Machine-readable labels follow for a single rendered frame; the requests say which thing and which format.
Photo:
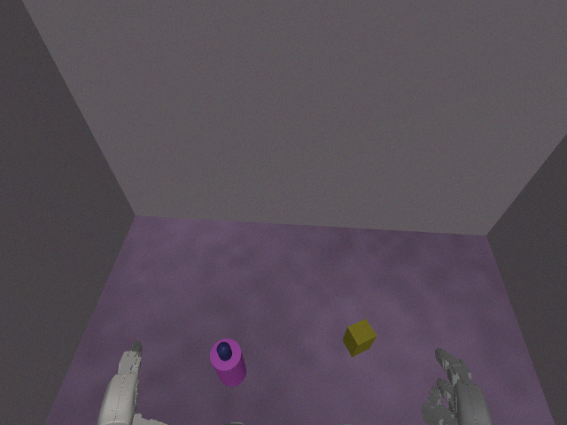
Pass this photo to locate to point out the left robot hand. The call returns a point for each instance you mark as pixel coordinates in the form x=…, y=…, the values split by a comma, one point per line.
x=120, y=399

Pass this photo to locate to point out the right robot hand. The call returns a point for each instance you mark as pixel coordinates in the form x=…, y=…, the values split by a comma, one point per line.
x=466, y=400

